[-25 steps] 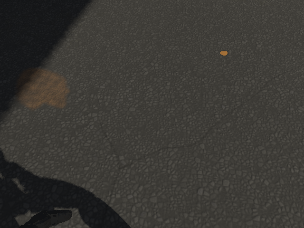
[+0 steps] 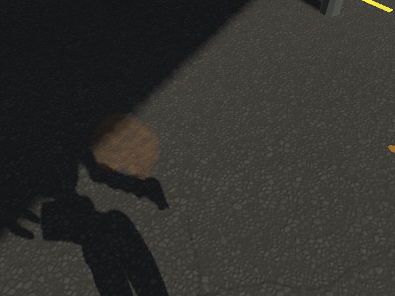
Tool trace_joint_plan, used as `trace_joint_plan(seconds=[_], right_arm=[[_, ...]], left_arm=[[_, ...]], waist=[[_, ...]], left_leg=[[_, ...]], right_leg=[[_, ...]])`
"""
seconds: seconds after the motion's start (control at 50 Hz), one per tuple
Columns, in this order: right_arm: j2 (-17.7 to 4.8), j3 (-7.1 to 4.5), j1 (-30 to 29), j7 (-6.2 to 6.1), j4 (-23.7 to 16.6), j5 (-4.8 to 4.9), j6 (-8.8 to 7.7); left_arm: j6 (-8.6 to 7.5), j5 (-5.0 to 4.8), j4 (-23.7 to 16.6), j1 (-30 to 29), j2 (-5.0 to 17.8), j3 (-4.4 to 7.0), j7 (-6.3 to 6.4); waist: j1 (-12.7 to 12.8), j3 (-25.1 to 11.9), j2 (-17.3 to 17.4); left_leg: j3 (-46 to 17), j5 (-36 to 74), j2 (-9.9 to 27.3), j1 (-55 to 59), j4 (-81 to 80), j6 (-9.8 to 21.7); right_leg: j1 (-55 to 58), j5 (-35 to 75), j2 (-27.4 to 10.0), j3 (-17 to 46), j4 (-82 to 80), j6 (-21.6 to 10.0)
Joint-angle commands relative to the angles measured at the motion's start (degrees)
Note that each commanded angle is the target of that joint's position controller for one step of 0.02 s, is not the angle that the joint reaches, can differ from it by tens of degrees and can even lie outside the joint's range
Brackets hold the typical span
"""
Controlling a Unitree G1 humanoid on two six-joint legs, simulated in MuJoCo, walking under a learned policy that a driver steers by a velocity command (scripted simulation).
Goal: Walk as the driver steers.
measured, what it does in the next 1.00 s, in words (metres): walks ahead, turning left: left foot, then right foot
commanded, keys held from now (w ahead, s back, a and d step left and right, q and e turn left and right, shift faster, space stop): w+q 1.00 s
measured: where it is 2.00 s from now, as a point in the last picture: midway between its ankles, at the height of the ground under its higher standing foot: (87, 168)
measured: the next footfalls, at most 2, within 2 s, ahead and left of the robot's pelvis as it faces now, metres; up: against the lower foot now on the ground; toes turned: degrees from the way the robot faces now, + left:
left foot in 0.10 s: +0.23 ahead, +0.12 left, +0.00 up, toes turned +6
right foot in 0.56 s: +0.53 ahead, -0.03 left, +0.00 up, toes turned +24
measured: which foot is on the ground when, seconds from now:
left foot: up 0.00-0.08, down 0.10-0.58, up 0.60-1.00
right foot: down 0.00-0.10, up 0.12-0.54, down 0.56-1.00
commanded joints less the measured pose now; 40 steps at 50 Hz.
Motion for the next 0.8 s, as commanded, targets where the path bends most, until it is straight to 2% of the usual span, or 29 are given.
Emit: trace_joint_plan(seconds=[0.02,0.04,0.06,0.08,0.1,0.12,0.14,0.16,0.18,0.2,0.22,0.24,0.26,0.3,0.34,0.38,0.44,0.48,0.52,0.54,0.56,0.58,0.6,0.62,0.64,0.66,0.68,0.72,0.8], right_arm=[[-4.1,-0.83,-6.7,1.22,-7.2,0.04,-0.89],[-5.1,-1.35,-4.9,1.35,-7.4,0.05,-0.71],[-6.7,-2.23,-0.7,1.28,-6.9,0.11,-0.49],[-9.3,-3.75,7.4,0.85,-5.2,0.25,-0.41],[-13.7,-5.68,16.4,-0.21,-3.4,0.28,0.02],[-20.0,-6.74,16.5,-0.84,-3.5,0.62,-0.12],[-16.2,-5.5,18.8,-0.68,-5.0,0.16,-0.71],[-12.9,-4.72,17.1,-0.75,-4.7,-0.31,-1.09],[-11.2,-4.26,13.5,-0.89,-5.3,0.07,-1.33],[-9.3,-3.65,9.3,-1.01,-6.2,0.07,-1.28],[-7.9,-3.05,6.9,-1.29,-7.3,-0.64,-1.26],[-7.8,-2.98,5.9,-1.45,-8.1,-0.96,-1.19],[-8.2,-3.14,5.6,-1.68,-8.3,-0.78,-1.25],[-9.8,-3.55,6.3,-2.37,-8.1,-0.54,-1.33],[-10.8,-3.92,7.4,-3.04,-7.7,-0.12,-1.07],[-10.9,-3.98,9.0,-3.4,-7.4,0.19,-0.61],[-11.0,-4.07,12.1,-3.53,-6.4,0.46,0.01],[-10.4,-3.97,12.9,-3.66,-6.2,0.54,0.31],[-10.2,-4.04,11.9,-3.74,-6.7,0.32,0.55],[-9.0,-3.65,11.1,-3.7,-7.1,0.2,0.59],[-6.1,-2.62,10.7,-3.5,-8.0,-0.18,0.34],[-2.3,-1.42,15.8,-3.54,-9.4,0.02,-0.07],[-4.3,-1.2,18.9,-3.55,-10.3,1.06,-0.43],[-9.5,-2.5,15.7,-3.58,-9.3,1.33,-0.19],[-10.6,-2.9,10.6,-3.53,-10.1,0.67,0.2],[-9.9,-2.97,8.4,-3.4,-10.7,0.05,0.4],[-9.2,-3.17,7.6,-3.13,-11.1,-0.04,0.6],[-6.8,-2.85,8.6,-2.62,-11.3,0.64,1.2],[-4.9,-2.16,5.2,-2.46,-12.7,0.14,1.66]], left_arm=[[0.89,-0.75,-2.0,0.0,10.8,2.82,0.82],[1.38,-0.82,-2.2,-0.6,11.7,3.07,1.16],[1.92,-0.86,-2.4,-1.2,12.5,3.21,1.49],[2.35,-1.06,-2.7,-2.2,12.6,3.05,1.76],[1.96,-0.56,-3.3,-1.7,11.3,2.39,2.07],[0.32,1.61,-6.1,5.0,2.1,-0.45,0.92],[-2.19,-0.34,-6.6,0.3,5.8,-0.41,-0.13],[-3.46,-2.61,-8.3,-5.8,8.8,0.41,-0.78],[-4.09,-2.18,-8.9,-7.5,8.2,-0.01,-0.61],[-4.09,-0.58,-8.5,-8.1,8.3,0.25,-0.17],[-3.47,0.17,-8.3,-7.2,9.0,0.78,-0.03],[-2.69,0.41,-8.4,-6.2,8.8,0.95,-0.07],[-2.01,0.61,-8.4,-5.4,8.0,0.84,-0.02],[-1.09,0.91,-9.0,-6.9,6.3,0.25,0.18],[-0.94,1.03,-10.1,-11.2,4.9,-0.48,0.13],[-1.22,0.69,-10.9,-15.5,4.1,-0.92,-0.27],[-1.8,-0.32,-12.1,-19.5,5.4,-0.62,-0.99],[-2.3,-0.51,-12.3,-19.6,7.0,0.06,-1.43],[-2.9,-0.69,-11.8,-16.7,8.3,0.86,-1.57],[-3.18,-0.52,-10.7,-12.3,9.1,1.54,-1.36],[-3.51,0.46,-9.9,-5.7,11.3,2.41,-0.95],[-3.3,1.69,-9.1,1.8,16.1,3.55,-0.51],[-2.5,0.58,-7.1,4.8,15.9,3.77,-1.09],[-2.2,-0.1,-8.3,2.0,10.7,2.42,-0.99],[-1.61,0.02,-8.6,-0.5,8.7,1.73,-0.7],[-1.29,0.39,-8.5,-3.0,7.5,1.17,-0.63],[-1.2,0.62,-8.2,-4.5,6.3,0.72,-0.51],[-1.54,0.53,-7.4,-5.3,5.9,0.66,-0.41],[-1.96,0.51,-5.1,-4.3,8.7,1.62,-0.25]], waist=[[-0.2,3.5,-6.0],[-1.5,1.4,-7.3],[-4.1,-1.7,-8.3],[-8.8,-5.9,-7.7],[-12.9,-11.3,-3.6],[-6.0,-16.3,12.6],[-10.0,-25.2,7.0],[-11.4,-17.3,3.7],[-9.1,-11.3,-0.7],[-6.5,-7.1,-3.0],[-4.3,-5.5,-2.2],[-3.0,-4.8,-1.4],[-2.3,-4.3,-1.2],[-2.2,-2.8,-1.2],[-3.7,-1.8,-0.1],[-5.7,-1.6,1.4],[-7.5,-1.7,2.5],[-7.1,-1.9,3.2],[-4.9,-2.1,4.9],[-2.4,-3.7,5.0],[0.9,-9.2,2.7],[0.8,-18.0,-9.2],[0.0,-19.9,-22.2],[1.3,-12.2,-14.0],[1.6,-6.6,-9.7],[0.5,-3.1,-7.5],[-0.8,-1.1,-8.2],[-2.1,-0.4,-10.0],[-2.0,0.3,-7.2]], left_leg=[[3.2,-6.7,-1.7,-1.9,-2.4,2.6],[5.2,-9.9,-3.7,1.8,-2.0,3.7],[6.8,-12.7,-6.1,7.8,-1.6,5.0],[7.3,-10.8,-8.6,19.3,-4.5,7.0],[-0.7,-8.2,-5.2,36.6,-6.4,9.9],[-32.5,-12.5,10.3,57.7,-9.3,21.2],[-49.0,-19.7,14.5,64.0,-18.5,24.7],[-40.2,-17.8,12.7,59.7,-19.9,21.0],[-33.0,-13.8,10.2,51.0,-19.9,18.8],[-27.5,-7.6,8.1,41.9,-20.4,17.3],[-23.9,-2.3,6.5,35.5,-21.7,16.9],[-22.6,0.0,5.6,31.8,-22.9,16.9],[-21.0,2.3,5.1,29.2,-23.7,17.1],[-17.1,5.4,3.6,24.5,-24.6,16.6],[-13.9,3.1,1.0,22.0,-24.4,14.6],[-12.7,-1.2,-0.8,21.0,-23.4,12.5],[-16.5,-6.3,0.4,23.6,-21.0,11.3],[-20.5,-9.0,1.8,27.2,-17.8,10.5],[-23.4,-9.0,2.5,28.7,-14.2,9.3],[-22.9,-7.5,0.8,28.0,-10.5,8.0],[-19.9,-8.2,-2.1,24.3,0.0,5.9],[-12.1,-22.9,-9.3,8.9,19.2,1.8],[-9.2,-37.8,-9.1,-4.7,31.9,0.3],[-10.4,-33.1,-5.7,-8.8,37.2,-0.2],[-8.1,-28.4,-3.9,-8.9,37.9,-0.5],[-7.4,-24.9,-2.2,-7.2,35.8,-0.7],[-7.4,-22.6,-0.6,-5.4,33.4,-0.7],[-6.0,-20.7,0.8,-2.2,30.8,-0.9],[-5.4,-14.6,1.8,-4.9,23.2,-2.3]], right_leg=[[2.1,41.0,-18.5,2.1,2.7,-6.8],[3.0,51.6,-18.4,1.3,6.9,-6.0],[2.9,60.6,-17.9,0.6,13.6,-5.1],[-0.6,62.3,-16.1,-0.8,24.6,-3.5],[-12.6,48.7,-13.7,-1.0,40.7,-1.0],[-39.8,-8.3,-1.6,2.9,62.5,3.2],[-47.8,-15.9,1.1,16.5,70.1,2.5],[-52.7,-10.9,-2.3,18.0,69.4,1.0],[-51.8,-5.9,-5.0,17.3,64.2,0.2],[-48.3,-3.4,-6.8,16.8,58.8,0.5],[-43.7,-1.8,-8.0,17.0,56.1,0.8],[-41.2,-1.1,-8.2,16.7,54.0,1.5],[-40.2,-0.7,-8.3,16.1,51.3,2.3],[-39.3,2.9,-7.8,14.6,44.8,4.1],[-37.6,11.5,-6.4,13.8,35.5,5.0],[-34.4,19.7,-4.3,13.4,26.3,5.3],[-32.2,22.6,-2.3,14.3,19.7,5.0],[-31.3,19.7,-2.0,15.6,16.7,3.9],[-27.5,15.5,-1.9,15.5,15.0,2.0],[-21.3,15.5,-2.0,14.7,12.8,0.5],[-9.8,14.3,-7.5,19.0,13.8,-2.5],[10.4,7.9,-20.5,37.7,12.4,-9.6],[15.5,-7.7,-27.5,58.2,6.5,-14.7],[9.7,-15.2,-25.4,53.2,4.5,-12.5],[2.8,-10.7,-22.8,43.9,4.4,-10.2],[-3.7,-3.6,-20.3,37.2,3.3,-9.3],[-7.8,1.6,-18.3,32.2,1.9,-8.8],[-11.9,7.0,-16.5,25.6,-0.7,-8.7],[-10.7,16.7,-17.7,17.8,-3.1,-10.4]])
Over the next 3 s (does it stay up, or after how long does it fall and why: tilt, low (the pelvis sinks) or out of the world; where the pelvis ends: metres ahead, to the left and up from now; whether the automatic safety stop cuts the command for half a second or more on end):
stays up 1.37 0.87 0.01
